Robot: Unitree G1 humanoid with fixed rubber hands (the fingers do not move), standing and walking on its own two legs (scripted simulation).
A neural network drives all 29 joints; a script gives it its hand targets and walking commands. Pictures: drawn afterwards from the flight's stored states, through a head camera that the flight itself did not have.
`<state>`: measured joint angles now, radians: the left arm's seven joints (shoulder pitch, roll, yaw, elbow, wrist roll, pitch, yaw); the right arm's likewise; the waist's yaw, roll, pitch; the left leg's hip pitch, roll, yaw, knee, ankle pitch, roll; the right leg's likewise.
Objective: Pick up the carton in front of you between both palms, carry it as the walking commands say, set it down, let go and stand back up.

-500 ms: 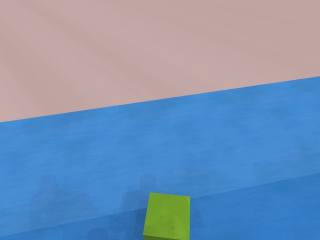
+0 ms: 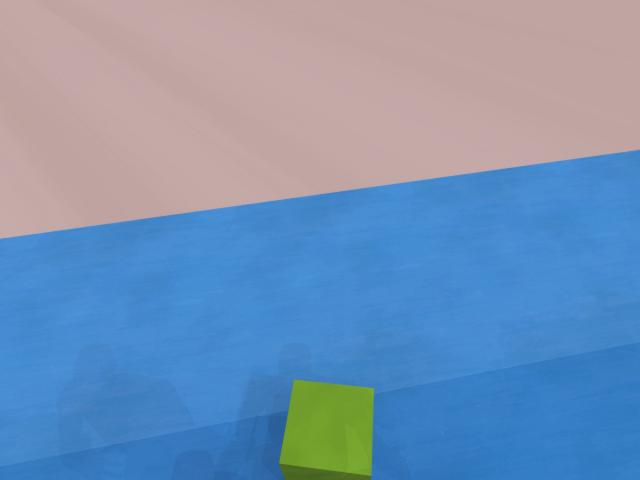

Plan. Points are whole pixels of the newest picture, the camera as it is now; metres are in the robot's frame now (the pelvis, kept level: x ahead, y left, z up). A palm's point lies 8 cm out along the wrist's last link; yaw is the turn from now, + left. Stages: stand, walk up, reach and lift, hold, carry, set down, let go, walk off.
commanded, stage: stand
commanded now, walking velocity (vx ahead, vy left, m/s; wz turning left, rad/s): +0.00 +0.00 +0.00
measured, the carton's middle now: (330, 440) +0.40 +0.01 -0.64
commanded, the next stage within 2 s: none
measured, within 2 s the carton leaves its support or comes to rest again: neither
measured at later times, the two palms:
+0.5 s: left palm out of the picture -0.06 +0.22 -0.13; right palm out of the picture -0.06 -0.23 -0.15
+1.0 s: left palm out of the picture -0.08 +0.20 -0.13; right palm out of the picture -0.08 -0.23 -0.15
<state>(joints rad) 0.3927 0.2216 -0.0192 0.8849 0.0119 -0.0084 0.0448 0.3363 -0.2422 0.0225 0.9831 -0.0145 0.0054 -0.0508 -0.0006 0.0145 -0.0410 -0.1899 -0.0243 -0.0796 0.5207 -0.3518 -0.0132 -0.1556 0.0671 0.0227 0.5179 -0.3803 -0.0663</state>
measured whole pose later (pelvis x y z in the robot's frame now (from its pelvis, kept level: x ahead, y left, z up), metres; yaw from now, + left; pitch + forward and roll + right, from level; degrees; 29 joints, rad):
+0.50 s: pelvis -0.02 -0.01 +0.00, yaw +0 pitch -1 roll +1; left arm 0.42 0.16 -0.04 1.04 0.01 -0.01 0.05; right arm 0.34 -0.18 0.05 1.15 -0.01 0.01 -0.05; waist 0.00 0.01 -0.01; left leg -0.16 -0.01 -0.09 0.47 -0.30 -0.03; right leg -0.13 0.08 0.02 0.47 -0.33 -0.08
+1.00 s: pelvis -0.03 -0.01 +0.01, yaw +0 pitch -1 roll +0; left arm 0.41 0.14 -0.04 1.09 0.01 -0.02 0.05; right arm 0.34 -0.15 0.05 1.19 -0.01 0.01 -0.05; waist 0.00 0.01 0.00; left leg -0.17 0.00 -0.09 0.46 -0.27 -0.04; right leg -0.14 0.09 0.01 0.45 -0.30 -0.09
